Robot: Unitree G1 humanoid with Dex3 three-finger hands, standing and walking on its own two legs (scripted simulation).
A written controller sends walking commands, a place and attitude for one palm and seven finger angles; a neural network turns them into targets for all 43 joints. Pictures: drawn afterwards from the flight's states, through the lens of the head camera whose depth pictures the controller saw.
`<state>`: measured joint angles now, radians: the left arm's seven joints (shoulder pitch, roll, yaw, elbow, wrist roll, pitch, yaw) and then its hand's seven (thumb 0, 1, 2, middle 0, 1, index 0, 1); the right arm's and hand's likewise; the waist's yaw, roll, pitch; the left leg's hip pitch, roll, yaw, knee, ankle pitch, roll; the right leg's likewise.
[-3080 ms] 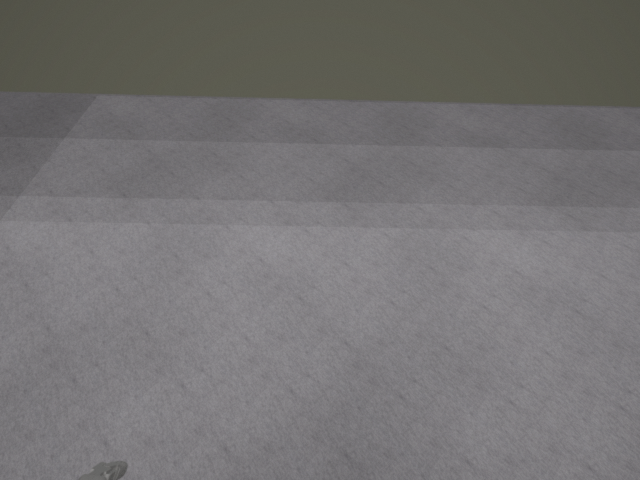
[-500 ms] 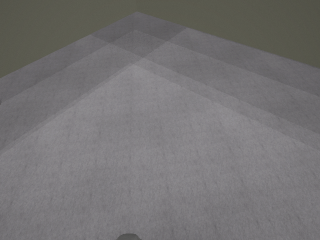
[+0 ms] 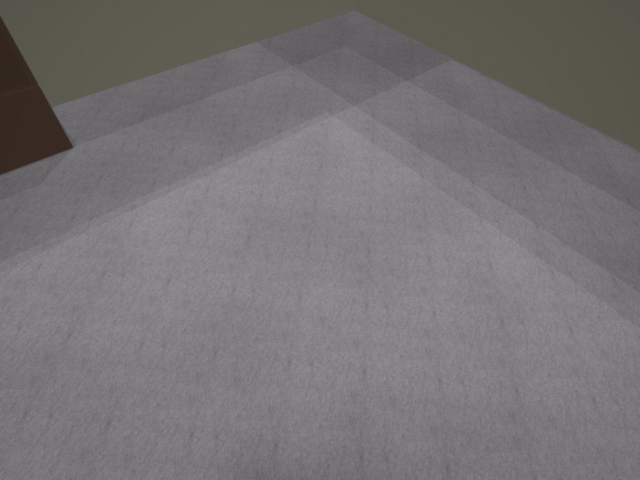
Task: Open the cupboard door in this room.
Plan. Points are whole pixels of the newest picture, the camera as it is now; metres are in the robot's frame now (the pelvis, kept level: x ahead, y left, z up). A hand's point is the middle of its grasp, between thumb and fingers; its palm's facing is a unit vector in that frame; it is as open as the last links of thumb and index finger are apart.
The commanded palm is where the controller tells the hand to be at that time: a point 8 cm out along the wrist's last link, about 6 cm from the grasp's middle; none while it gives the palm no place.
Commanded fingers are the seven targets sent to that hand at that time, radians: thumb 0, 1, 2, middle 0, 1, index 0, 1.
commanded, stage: turn or walk to find it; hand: left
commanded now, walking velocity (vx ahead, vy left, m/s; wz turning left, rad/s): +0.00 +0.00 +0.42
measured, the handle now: out of the picture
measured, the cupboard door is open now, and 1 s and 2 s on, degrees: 0 0 0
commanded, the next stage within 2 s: stand and wait in 0.44 s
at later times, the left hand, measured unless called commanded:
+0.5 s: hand out of the picture -0.01 +0.19 -0.18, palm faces +0.25 -0.94 -0.24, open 7.4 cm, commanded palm none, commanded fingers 0.00 0.90 0.90 -0.20 -0.30 -0.20 -0.30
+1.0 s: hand out of the picture -0.06 +0.18 -0.17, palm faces +0.37 -0.90 -0.22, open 7.3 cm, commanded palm none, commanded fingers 0.00 0.90 0.90 -0.20 -0.30 -0.20 -0.30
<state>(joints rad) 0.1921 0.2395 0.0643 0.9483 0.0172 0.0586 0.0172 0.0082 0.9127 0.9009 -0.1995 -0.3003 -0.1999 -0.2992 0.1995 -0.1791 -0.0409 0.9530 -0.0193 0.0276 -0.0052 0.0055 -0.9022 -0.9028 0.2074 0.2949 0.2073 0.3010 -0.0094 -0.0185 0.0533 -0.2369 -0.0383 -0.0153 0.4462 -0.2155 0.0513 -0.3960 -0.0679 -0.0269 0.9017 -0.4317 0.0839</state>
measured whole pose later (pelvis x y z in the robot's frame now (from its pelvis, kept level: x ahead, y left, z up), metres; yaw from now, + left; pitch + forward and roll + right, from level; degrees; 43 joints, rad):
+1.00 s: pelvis -0.03 +0.00 -0.01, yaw +19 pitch -2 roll +1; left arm 0.26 0.15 0.02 1.01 0.03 0.01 0.03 0.01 0.91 0.90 -0.20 -0.30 -0.20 -0.30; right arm 0.19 -0.21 -0.06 1.03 -0.01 0.06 0.00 0.00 -0.92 -0.90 0.21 0.29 0.21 0.30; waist 0.02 0.02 0.03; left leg -0.36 -0.01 0.02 0.87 -0.45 -0.01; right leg -0.21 -0.08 -0.12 0.53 -0.29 0.00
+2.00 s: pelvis -0.07 +0.00 -0.01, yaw +25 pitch +1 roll +0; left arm 0.26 0.16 0.04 1.07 0.02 0.03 0.04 0.01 0.91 0.90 -0.20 -0.30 -0.20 -0.30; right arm 0.30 -0.13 -0.03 1.07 -0.02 0.02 -0.02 0.01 -0.91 -0.90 0.20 0.29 0.20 0.30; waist -0.01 -0.01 0.03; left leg -0.32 -0.03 0.00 0.53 -0.22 0.02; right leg -0.27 -0.07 -0.11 0.57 -0.31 0.02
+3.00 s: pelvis -0.07 -0.02 +0.00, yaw +51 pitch -1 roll +2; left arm 0.21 0.16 0.02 0.92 0.02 0.01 0.02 0.01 0.91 0.90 -0.20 -0.30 -0.20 -0.30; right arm 0.22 -0.26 -0.09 0.98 -0.02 0.08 0.02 0.01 -0.91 -0.90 0.20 0.29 0.20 0.30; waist -0.03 0.06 0.06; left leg -0.49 -0.01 -0.02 1.13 -0.39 -0.05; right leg -0.21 -0.07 -0.13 0.52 -0.29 -0.03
